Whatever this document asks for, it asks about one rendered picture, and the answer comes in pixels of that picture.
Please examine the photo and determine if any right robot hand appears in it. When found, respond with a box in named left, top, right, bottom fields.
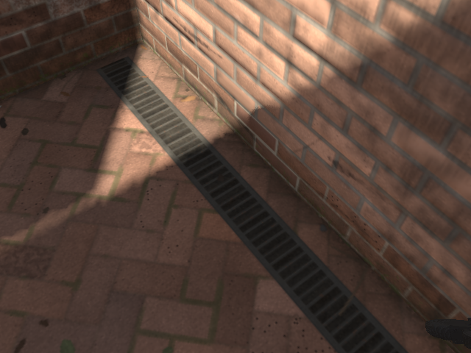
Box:
left=425, top=318, right=471, bottom=349

